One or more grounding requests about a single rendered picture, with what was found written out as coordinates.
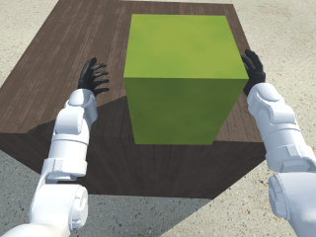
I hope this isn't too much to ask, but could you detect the right robot forearm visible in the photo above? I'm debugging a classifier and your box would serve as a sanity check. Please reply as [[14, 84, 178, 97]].
[[247, 82, 316, 173]]

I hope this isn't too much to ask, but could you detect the robot right upper arm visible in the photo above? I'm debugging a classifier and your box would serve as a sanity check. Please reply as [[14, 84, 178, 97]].
[[268, 171, 316, 237]]

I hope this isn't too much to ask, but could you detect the carton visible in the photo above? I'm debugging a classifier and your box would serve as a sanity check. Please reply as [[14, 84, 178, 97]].
[[123, 14, 249, 145]]

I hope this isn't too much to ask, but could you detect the left robot forearm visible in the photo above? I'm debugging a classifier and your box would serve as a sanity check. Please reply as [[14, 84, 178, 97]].
[[29, 89, 98, 223]]

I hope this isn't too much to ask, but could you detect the robot left hand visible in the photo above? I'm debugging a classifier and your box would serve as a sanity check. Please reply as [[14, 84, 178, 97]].
[[77, 57, 110, 97]]

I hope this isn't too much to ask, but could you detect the robot left upper arm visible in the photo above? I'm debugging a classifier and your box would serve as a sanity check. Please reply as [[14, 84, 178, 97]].
[[1, 184, 88, 237]]

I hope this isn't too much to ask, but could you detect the pedestal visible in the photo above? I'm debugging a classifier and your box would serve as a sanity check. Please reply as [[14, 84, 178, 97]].
[[0, 0, 267, 199]]

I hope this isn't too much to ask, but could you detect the robot right hand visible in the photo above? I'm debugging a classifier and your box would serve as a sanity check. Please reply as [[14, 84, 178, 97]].
[[240, 48, 266, 97]]

